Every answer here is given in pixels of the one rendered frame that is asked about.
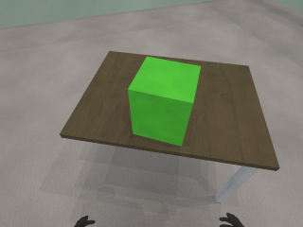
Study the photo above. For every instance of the robot right hand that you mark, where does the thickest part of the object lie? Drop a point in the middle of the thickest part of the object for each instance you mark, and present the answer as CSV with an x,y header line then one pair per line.
x,y
232,220

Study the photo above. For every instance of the carton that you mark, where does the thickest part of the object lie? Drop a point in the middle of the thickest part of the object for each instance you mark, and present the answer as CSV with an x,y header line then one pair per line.
x,y
161,97

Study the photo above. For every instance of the robot left hand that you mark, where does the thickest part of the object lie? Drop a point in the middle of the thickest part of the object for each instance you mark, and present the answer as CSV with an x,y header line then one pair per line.
x,y
84,222

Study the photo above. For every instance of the table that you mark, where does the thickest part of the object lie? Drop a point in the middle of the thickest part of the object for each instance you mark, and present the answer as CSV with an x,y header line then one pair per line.
x,y
226,122

